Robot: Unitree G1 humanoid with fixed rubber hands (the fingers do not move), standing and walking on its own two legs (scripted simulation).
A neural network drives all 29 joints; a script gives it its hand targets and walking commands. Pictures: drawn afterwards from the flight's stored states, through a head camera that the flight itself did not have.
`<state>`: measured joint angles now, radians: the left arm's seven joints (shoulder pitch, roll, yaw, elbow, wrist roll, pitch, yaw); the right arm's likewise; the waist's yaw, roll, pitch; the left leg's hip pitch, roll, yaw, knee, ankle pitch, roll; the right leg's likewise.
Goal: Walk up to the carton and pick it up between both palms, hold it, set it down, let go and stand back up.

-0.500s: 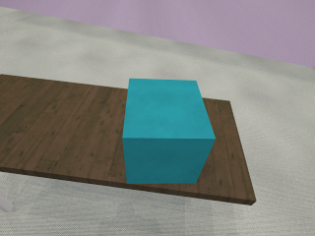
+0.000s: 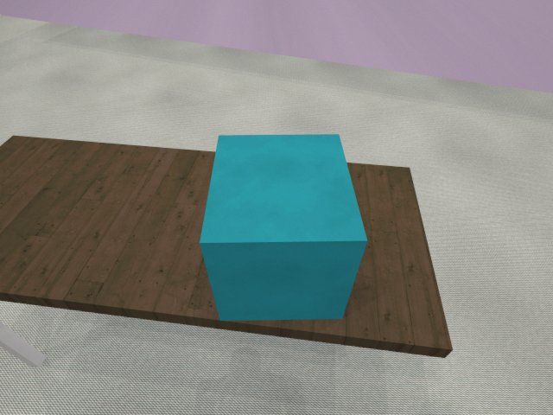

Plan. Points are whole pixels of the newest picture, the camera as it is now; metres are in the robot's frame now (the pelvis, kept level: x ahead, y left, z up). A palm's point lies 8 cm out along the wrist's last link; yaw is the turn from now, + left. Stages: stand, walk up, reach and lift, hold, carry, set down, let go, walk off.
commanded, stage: walk up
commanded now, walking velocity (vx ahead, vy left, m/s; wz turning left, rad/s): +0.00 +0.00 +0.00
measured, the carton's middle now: (280, 226) +0.48 -0.01 -0.02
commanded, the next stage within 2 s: stand in 0.30 s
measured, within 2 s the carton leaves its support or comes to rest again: neither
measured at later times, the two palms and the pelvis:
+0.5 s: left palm out of the picture -0.04 +0.18 -0.15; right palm out of the picture -0.04 -0.20 -0.15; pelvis +0.01 -0.01 +0.00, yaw +0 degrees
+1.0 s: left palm (196, 412) +0.18 +0.13 -0.10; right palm out of the picture +0.16 -0.17 -0.11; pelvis -0.04 -0.02 -0.02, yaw -3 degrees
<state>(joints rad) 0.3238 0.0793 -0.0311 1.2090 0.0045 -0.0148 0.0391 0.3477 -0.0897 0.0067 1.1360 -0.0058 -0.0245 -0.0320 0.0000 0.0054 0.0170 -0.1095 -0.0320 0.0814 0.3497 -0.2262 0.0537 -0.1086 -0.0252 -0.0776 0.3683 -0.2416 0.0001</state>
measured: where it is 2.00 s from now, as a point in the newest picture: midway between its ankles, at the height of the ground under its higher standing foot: outside the picture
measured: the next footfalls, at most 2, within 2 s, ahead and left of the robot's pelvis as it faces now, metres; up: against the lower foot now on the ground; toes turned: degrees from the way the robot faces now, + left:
none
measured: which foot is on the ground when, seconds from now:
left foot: down 0.00-1.00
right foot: down 0.00-1.00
